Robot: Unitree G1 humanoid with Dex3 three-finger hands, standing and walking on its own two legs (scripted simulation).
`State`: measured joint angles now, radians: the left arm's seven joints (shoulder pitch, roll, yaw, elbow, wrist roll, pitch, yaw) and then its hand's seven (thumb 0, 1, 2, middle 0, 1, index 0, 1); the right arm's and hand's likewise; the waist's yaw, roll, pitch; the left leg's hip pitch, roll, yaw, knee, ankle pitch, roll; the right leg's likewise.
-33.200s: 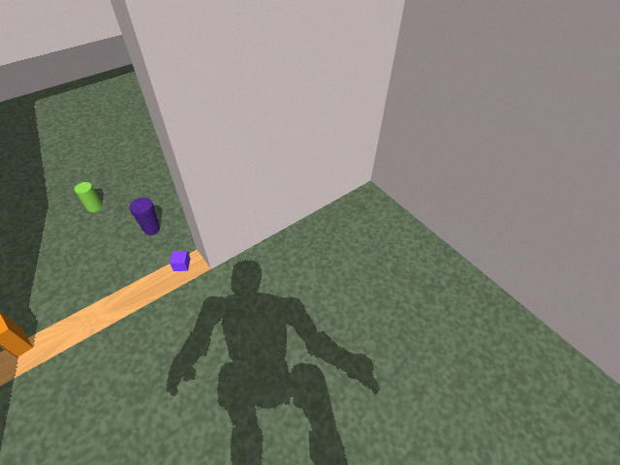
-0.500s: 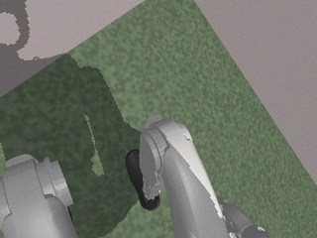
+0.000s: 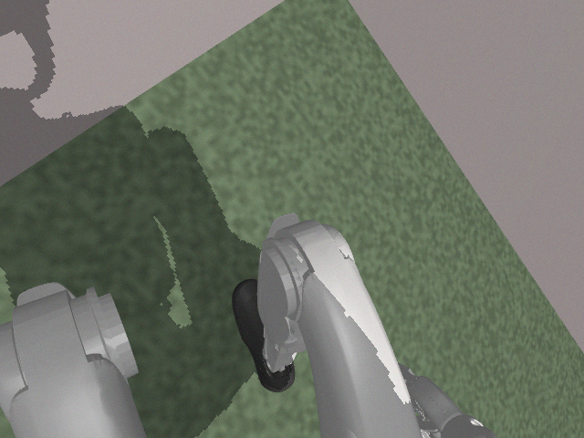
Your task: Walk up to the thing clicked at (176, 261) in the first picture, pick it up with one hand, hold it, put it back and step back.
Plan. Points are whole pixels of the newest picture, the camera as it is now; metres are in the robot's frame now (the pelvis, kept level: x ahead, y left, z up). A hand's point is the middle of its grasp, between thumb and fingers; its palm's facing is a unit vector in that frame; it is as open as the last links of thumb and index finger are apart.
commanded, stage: close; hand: left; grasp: from above
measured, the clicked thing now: out of the picture +0.46 +0.34 -0.27
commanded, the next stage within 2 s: go down in 1.72 s
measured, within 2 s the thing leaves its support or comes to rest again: neither
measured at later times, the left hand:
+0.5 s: hand out of the picture +0.44 +0.35 -0.23, palm faces -0.50 -0.06 -0.86, open 9.3 cm
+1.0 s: hand out of the picture +0.45 +0.35 -0.23, palm faces -0.49 -0.04 -0.87, open 9.5 cm
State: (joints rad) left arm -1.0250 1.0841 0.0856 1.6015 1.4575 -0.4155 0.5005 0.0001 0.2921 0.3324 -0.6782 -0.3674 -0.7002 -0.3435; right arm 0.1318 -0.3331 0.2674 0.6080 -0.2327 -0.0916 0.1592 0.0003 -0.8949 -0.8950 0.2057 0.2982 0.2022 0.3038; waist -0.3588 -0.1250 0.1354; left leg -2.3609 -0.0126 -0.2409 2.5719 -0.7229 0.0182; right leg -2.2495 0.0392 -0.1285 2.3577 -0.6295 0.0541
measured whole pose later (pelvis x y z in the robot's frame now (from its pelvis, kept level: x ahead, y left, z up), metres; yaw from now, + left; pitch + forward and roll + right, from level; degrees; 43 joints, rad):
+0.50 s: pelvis +0.00 +0.00 +0.00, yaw +0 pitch +28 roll -16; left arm -1.02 1.11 0.11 1.57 1.44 -0.43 0.46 0.00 0.24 0.37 -0.63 -0.41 -0.65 -0.39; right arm 0.13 -0.36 0.26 0.58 -0.23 -0.08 0.15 0.00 -0.89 -0.90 0.21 0.30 0.20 0.30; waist -0.36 -0.12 0.16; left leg -2.36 -0.01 -0.25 2.57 -0.73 0.01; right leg -2.25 0.04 -0.13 2.35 -0.63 0.06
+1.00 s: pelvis +0.00 +0.00 +0.00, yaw +0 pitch +28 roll -16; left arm -1.04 1.09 0.08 1.60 1.46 -0.41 0.48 0.00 0.22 0.41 -0.60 -0.45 -0.62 -0.42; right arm 0.14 -0.34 0.27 0.59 -0.23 -0.09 0.15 0.00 -0.89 -0.89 0.21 0.30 0.20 0.30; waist -0.37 -0.12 0.14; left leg -2.37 -0.01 -0.24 2.57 -0.72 0.03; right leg -2.25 0.04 -0.13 2.35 -0.63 0.05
